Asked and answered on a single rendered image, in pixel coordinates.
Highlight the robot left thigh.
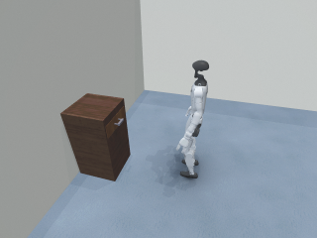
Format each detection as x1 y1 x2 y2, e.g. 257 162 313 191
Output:
182 125 200 157

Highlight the left robot hand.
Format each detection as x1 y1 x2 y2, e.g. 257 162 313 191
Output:
176 137 189 154

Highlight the robot right foot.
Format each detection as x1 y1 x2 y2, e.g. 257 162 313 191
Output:
182 159 199 166

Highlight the left robot forearm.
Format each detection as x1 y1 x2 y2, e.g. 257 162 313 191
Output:
184 113 201 140

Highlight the cabinet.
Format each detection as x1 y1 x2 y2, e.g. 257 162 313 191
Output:
60 93 131 181

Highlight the robot left upper arm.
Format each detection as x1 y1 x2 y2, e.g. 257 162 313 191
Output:
193 87 204 119

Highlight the handle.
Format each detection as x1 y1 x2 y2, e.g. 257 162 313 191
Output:
114 118 124 126

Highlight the right robot hand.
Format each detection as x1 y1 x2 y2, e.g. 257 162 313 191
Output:
185 106 193 117

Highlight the drawer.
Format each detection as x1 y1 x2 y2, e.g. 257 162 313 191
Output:
105 106 125 138

